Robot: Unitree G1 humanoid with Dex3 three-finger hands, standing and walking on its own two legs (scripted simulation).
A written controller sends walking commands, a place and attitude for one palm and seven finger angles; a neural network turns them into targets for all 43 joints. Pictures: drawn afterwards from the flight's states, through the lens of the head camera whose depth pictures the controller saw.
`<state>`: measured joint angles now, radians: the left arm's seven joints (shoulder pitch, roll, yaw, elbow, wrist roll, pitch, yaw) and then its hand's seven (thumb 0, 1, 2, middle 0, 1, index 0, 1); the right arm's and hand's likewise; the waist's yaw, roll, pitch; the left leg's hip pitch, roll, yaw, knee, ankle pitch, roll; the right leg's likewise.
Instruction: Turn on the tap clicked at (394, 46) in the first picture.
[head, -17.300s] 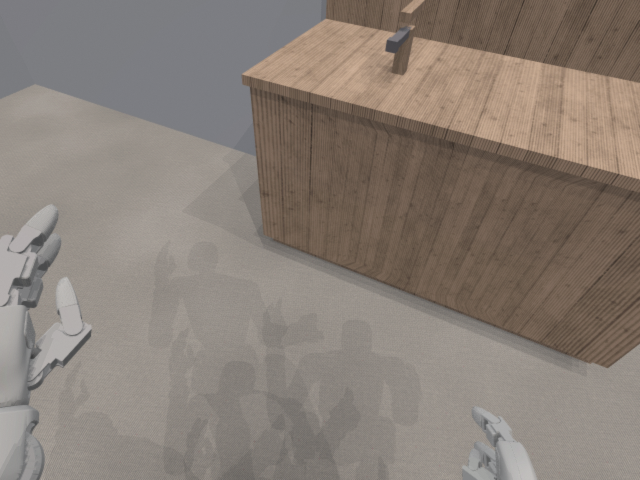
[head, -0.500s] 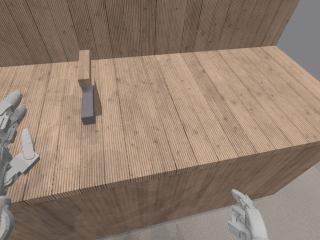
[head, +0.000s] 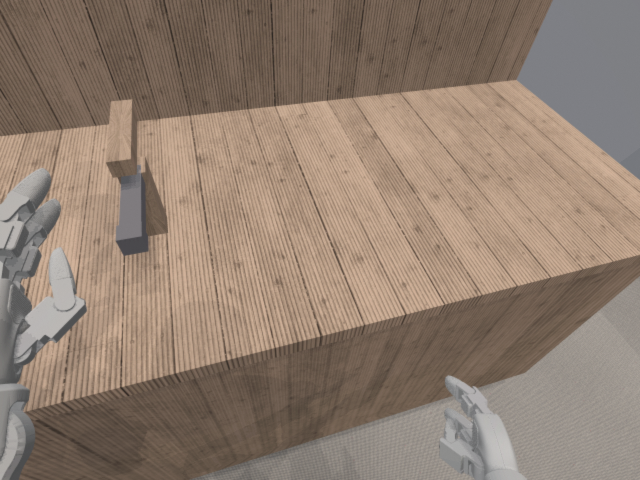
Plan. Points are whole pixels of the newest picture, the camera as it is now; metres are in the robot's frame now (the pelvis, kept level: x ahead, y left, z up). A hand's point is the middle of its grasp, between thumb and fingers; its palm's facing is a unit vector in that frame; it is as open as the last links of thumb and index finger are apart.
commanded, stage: shuffle to correct the standing spot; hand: left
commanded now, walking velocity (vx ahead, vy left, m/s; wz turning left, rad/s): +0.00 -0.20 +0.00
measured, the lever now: (132, 238) +0.35 +0.26 +0.11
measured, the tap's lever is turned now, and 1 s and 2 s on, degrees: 0 0 0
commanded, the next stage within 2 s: none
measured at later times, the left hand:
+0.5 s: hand (152, 307) +0.23 +0.18 +0.16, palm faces +0.31 -0.88 -0.35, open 7.5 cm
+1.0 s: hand (144, 310) +0.23 +0.19 +0.16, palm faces +0.31 -0.88 -0.36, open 7.5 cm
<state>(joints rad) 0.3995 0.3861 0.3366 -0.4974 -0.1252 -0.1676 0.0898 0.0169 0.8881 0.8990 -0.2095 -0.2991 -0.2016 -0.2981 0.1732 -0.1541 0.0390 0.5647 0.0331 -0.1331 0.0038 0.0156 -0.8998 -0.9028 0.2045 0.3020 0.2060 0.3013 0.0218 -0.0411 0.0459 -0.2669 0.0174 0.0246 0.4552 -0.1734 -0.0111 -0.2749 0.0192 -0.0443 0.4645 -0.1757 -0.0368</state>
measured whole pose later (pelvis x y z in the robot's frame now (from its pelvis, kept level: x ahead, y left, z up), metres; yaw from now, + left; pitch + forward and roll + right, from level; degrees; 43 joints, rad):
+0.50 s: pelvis +0.01 -0.05 +0.00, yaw +0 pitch -1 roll +0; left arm 0.49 0.38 0.33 -0.52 -0.15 -0.08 0.10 0.02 0.89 0.90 -0.21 -0.30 -0.21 -0.30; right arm 0.19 -0.22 0.01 0.58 0.05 -0.09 -0.04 0.02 -0.90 -0.90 0.20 0.30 0.20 0.30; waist -0.01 0.01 0.03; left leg -0.28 0.10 -0.01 0.51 -0.23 -0.05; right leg -0.26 0.10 -0.08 0.47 -0.21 -0.11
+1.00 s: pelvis +0.01 -0.04 +0.00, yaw +0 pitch -1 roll +0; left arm 0.48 0.38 0.33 -0.53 -0.13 -0.07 0.09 0.02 0.89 0.90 -0.21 -0.30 -0.21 -0.30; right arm 0.17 -0.21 0.02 0.56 0.04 -0.07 -0.04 0.02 -0.90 -0.90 0.20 0.30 0.20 0.30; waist 0.00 0.01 0.05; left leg -0.26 0.10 -0.01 0.49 -0.22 -0.06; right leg -0.24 0.10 -0.08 0.44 -0.19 -0.10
